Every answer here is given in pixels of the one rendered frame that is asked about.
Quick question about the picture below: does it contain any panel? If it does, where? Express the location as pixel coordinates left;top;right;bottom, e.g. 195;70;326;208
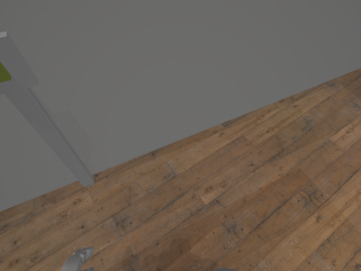
0;31;95;188

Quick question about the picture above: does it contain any button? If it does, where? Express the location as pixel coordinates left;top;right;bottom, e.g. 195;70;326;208
0;62;11;82

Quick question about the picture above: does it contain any robot left hand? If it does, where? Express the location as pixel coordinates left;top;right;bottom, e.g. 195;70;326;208
60;247;95;271

